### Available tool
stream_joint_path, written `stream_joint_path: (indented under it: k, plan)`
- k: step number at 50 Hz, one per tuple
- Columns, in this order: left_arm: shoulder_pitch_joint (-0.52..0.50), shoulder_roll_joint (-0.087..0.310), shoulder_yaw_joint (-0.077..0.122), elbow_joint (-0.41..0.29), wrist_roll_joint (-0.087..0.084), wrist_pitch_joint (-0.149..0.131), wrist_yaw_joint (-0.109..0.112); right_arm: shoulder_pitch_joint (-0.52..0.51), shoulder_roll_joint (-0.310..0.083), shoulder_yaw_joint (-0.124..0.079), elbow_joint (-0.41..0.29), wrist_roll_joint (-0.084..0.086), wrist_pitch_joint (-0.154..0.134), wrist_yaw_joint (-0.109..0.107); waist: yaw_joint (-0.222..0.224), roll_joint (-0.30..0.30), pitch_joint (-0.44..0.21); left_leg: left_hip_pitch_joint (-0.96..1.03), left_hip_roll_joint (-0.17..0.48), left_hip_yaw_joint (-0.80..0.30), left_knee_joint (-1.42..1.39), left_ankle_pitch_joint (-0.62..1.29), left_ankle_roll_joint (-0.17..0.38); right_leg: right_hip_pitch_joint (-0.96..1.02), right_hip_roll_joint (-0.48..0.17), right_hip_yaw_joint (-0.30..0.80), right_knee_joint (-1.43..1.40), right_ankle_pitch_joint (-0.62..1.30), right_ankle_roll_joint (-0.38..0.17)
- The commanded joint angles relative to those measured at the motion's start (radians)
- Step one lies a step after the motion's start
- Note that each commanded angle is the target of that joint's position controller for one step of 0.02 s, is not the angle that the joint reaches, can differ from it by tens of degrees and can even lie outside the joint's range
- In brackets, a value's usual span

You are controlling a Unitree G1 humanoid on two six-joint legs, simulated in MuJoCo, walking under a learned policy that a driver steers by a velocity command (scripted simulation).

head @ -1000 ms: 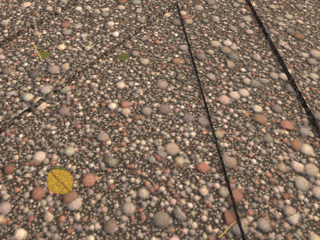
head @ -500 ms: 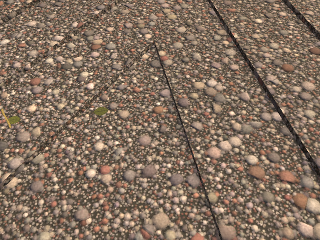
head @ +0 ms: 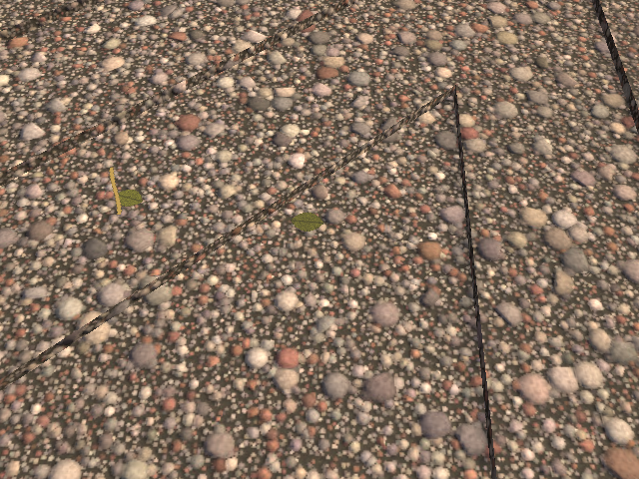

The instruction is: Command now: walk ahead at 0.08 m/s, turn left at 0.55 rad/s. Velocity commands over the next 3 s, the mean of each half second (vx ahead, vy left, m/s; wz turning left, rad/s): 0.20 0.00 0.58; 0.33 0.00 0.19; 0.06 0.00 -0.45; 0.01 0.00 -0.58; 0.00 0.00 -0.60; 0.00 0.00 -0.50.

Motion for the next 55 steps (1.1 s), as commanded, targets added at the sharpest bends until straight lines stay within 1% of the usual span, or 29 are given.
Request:
stream_joint_path:
  k: [1, 3, 6, 9, 11, 14, 16, 17, 18, 19, 20, 21, 23, 24, 29, 34, 37, 38, 39, 40, 41, 42, 43, 44, 45, 46, 48, 50, 55]
  plan:
    - [0.018, 0.117, 0.028, -0.071, 0.014, 0.016, 0.017, 0.044, -0.123, -0.033, -0.075, 0.016, 0.002, -0.018, -0.001, 0.012, -0.222, 0.345, 0.292, -0.375, -0.187, 0.310, 0.216, -0.220, -0.052, 0.104, 0.010, 0.070, -0.001]
    - [0.027, 0.093, 0.027, -0.077, 0.014, 0.035, 0.021, 0.033, -0.139, -0.038, -0.091, -0.002, 0.012, -0.023, 0.023, 0.073, -0.195, 0.247, 0.243, -0.358, -0.216, 0.246, 0.193, -0.143, -0.027, 0.086, -0.110, 0.109, -0.001]
    - [0.012, 0.074, 0.021, -0.084, 0.010, 0.038, 0.028, 0.054, -0.175, -0.052, -0.106, 0.004, 0.018, -0.042, 0.016, 0.098, -0.215, 0.237, 0.225, -0.364, -0.217, 0.184, 0.180, -0.112, -0.004, 0.092, -0.260, 0.151, 0.019]
    - [-0.017, 0.080, 0.020, -0.095, 0.008, 0.042, 0.023, 0.046, -0.177, -0.054, -0.125, 0.011, 0.033, -0.057, 0.004, 0.117, -0.221, 0.197, 0.193, -0.395, -0.244, -0.114, 0.149, -0.072, 0.007, 0.100, -0.360, 0.221, 0.026]
    - [-0.035, 0.086, 0.021, -0.105, 0.003, 0.035, 0.014, 0.032, -0.177, -0.052, -0.140, 0.012, 0.038, -0.062, -0.001, 0.165, -0.200, 0.159, 0.178, -0.435, -0.278, -0.335, 0.133, -0.038, 0.019, 0.086, -0.431, 0.228, 0.021]
    - [-0.024, 0.094, 0.024, -0.110, -0.006, 0.008, -0.002, 0.060, -0.169, -0.048, -0.145, 0.014, 0.042, -0.063, -0.001, 0.187, -0.185, 0.139, 0.174, -0.482, -0.278, -0.448, 0.123, 0.053, 0.037, 0.065, -0.553, 0.191, 0.000]
    - [0.054, 0.092, 0.031, -0.085, -0.013, -0.011, -0.011, 0.050, -0.154, -0.041, -0.152, 0.021, 0.045, -0.066, 0.049, 0.173, -0.162, 0.061, 0.136, -0.478, -0.243, -0.519, 0.088, 0.215, 0.034, 0.042, -0.739, 0.256, -0.036]
    - [0.133, 0.120, 0.043, -0.059, -0.009, -0.017, -0.009, 0.035, -0.127, -0.032, -0.164, 0.022, 0.045, -0.066, 0.084, 0.133, -0.149, -0.055, 0.087, -0.433, -0.159, -0.535, 0.039, 0.355, -0.036, 0.075, -0.827, 0.249, -0.069]
    - [0.218, 0.178, 0.054, -0.045, 0.005, -0.018, -0.003, 0.062, -0.041, -0.011, -0.161, 0.025, 0.042, -0.065, 0.084, -0.053, -0.189, -0.191, -0.012, -0.269, 0.169, -0.533, -0.019, 0.489, -0.265, 0.292, -0.892, 0.090, -0.130]
    - [0.196, 0.254, 0.069, -0.055, 0.046, -0.025, -0.015, 0.024, -0.075, -0.020, -0.222, 0.035, 0.020, -0.056, 0.059, -0.246, -0.090, -0.407, -0.058, -0.182, 0.324, -0.441, -0.019, 0.416, -0.409, 0.638, -1.025, -0.136, -0.240]
    - [0.111, 0.218, 0.064, -0.089, 0.040, -0.037, -0.012, 0.017, -0.147, -0.035, -0.218, 0.022, 0.006, -0.048, 0.026, -0.206, -0.019, -0.445, 0.020, -0.208, 0.431, -0.344, -0.026, 0.361, -0.419, 0.626, -1.036, -0.171, -0.259]
    - [0.064, 0.160, 0.050, -0.103, 0.016, -0.040, -0.002, 0.045, -0.167, -0.044, -0.195, 0.017, 0.005, -0.040, 0.013, -0.181, -0.007, -0.445, 0.034, -0.196, 0.469, -0.259, -0.038, 0.360, -0.367, 0.520, -1.038, -0.110, -0.221]
    - [0.068, 0.127, 0.039, -0.106, -0.002, -0.038, 0.007, 0.086, -0.137, -0.042, -0.161, 0.010, 0.007, -0.029, 0.013, -0.142, -0.015, -0.413, 0.056, -0.150, 0.550, -0.163, -0.072, 0.369, -0.298, 0.358, -1.042, 0.049, -0.170]
    - [0.094, 0.123, 0.034, -0.100, 0.003, -0.041, 0.010, 0.075, -0.117, -0.038, -0.162, 0.012, 0.004, -0.022, 0.025, -0.127, -0.014, -0.397, 0.065, -0.131, 0.588, -0.117, -0.081, 0.355, -0.279, 0.286, -1.051, 0.127, -0.162]
    - [0.220, 0.121, 0.032, -0.063, 0.014, -0.050, -0.004, 0.002, -0.064, -0.018, -0.192, 0.024, -0.009, -0.013, 0.078, -0.111, 0.012, -0.381, 0.090, -0.105, 0.487, 0.009, -0.106, 0.375, -0.249, 0.112, -1.073, 0.313, -0.187]
    - [0.249, 0.172, 0.040, -0.041, -0.013, -0.039, -0.011, -0.121, -0.029, 0.006, -0.234, 0.024, -0.028, 0.017, 0.109, -0.126, 0.054, -0.221, 0.117, 0.018, 0.188, 0.034, -0.098, 0.351, -0.261, 0.026, -1.073, 0.404, -0.196]
    - [0.274, 0.198, 0.047, -0.017, -0.031, -0.028, -0.021, -0.139, -0.045, 0.005, -0.243, 0.027, -0.034, 0.027, 0.100, -0.143, 0.072, -0.108, 0.092, 0.054, 0.069, -0.062, -0.051, 0.376, -0.287, 0.022, -1.024, 0.545, -0.190]
    - [0.266, 0.209, 0.049, -0.011, -0.033, -0.022, -0.021, -0.102, -0.063, -0.005, -0.237, 0.023, -0.036, 0.026, 0.065, -0.155, 0.044, -0.027, 0.063, 0.069, 0.026, -0.075, -0.029, 0.390, -0.287, 0.012, -0.956, 0.746, -0.177]
    - [0.250, 0.212, 0.048, -0.008, -0.038, -0.018, -0.019, 0.005, -0.091, -0.023, -0.206, 0.017, -0.038, 0.023, -0.006, -0.143, -0.028, 0.129, 0.029, 0.088, -0.055, 0.002, 0.002, 0.401, -0.259, -0.030, -0.824, 0.996, -0.150]
    - [0.257, 0.192, 0.040, -0.008, -0.037, -0.022, -0.016, 0.144, -0.134, -0.044, -0.161, 0.007, -0.036, 0.014, -0.072, -0.119, -0.132, 0.357, 0.021, 0.081, -0.087, 0.129, 0.031, 0.337, -0.214, -0.074, -0.647, 1.085, -0.112]
    - [0.249, 0.128, 0.014, -0.044, -0.003, -0.033, -0.018, 0.306, -0.204, -0.060, -0.134, -0.014, -0.029, -0.005, -0.131, 0.004, -0.301, 0.712, 0.226, -0.133, -0.006, 0.429, 0.088, 0.086, -0.159, -0.079, -0.353, 0.703, -0.059]
    - [0.365, 0.021, -0.030, -0.058, 0.013, -0.049, -0.030, 0.294, -0.289, -0.058, -0.136, -0.028, -0.025, -0.012, -0.053, 0.301, -0.465, 0.929, 0.539, -0.546, -0.057, 0.643, 0.278, -0.201, -0.004, -0.011, -0.018, -0.113, 0.002]
    - [0.327, 0.135, 0.005, -0.016, -0.023, -0.052, -0.028, 0.312, -0.207, -0.046, -0.132, -0.027, -0.022, -0.011, -0.114, 0.173, -0.500, 0.829, 0.513, -0.505, -0.082, 0.668, 0.281, -0.190, -0.019, 0.149, 0.093, -0.117, 0.004]
    - [0.255, 0.156, 0.013, -0.041, -0.044, -0.045, -0.028, 0.251, -0.167, -0.027, -0.118, -0.020, -0.026, -0.008, -0.088, 0.176, -0.354, 0.732, 0.461, -0.317, -0.082, 0.716, 0.239, -0.253, -0.055, 0.121, 0.100, -0.074, -0.001]
    - [0.225, 0.132, 0.010, -0.036, -0.033, -0.036, -0.020, 0.185, -0.127, -0.015, -0.108, -0.005, -0.031, -0.006, -0.051, 0.114, -0.268, 0.614, 0.396, -0.226, -0.111, 0.634, 0.188, -0.256, -0.094, 0.093, 0.030, -0.004, -0.002]
    - [0.210, 0.124, 0.013, -0.031, -0.020, -0.021, -0.011, 0.124, -0.096, -0.007, -0.106, 0.001, -0.034, -0.004, -0.021, 0.105, -0.202, 0.499, 0.359, -0.169, -0.155, 0.568, 0.159, -0.225, -0.111, 0.081, -0.026, 0.058, 0.004]
    - [0.261, 0.082, 0.011, -0.012, -0.017, 0.018, -0.001, 0.056, -0.077, -0.004, -0.092, -0.016, -0.047, -0.005, 0.038, 0.117, -0.169, 0.314, 0.333, -0.074, -0.235, 0.558, 0.148, -0.078, -0.101, 0.062, -0.052, 0.158, 0.016]
    - [0.254, 0.065, 0.012, -0.033, -0.012, 0.037, 0.006, 0.010, -0.089, -0.008, -0.081, -0.026, -0.059, -0.014, 0.063, 0.118, -0.138, 0.252, 0.344, -0.019, -0.274, 0.558, 0.162, -0.064, -0.092, 0.058, -0.112, 0.213, 0.030]
    - [0.123, 0.064, 0.009, -0.118, -0.002, 0.050, -0.012, 0.000, -0.128, -0.019, -0.040, -0.015, -0.039, -0.051, 0.034, 0.112, -0.109, 0.281, 0.357, 0.064, -0.305, 0.403, 0.153, -0.079, -0.109, 0.038, -0.326, 0.373, 0.022]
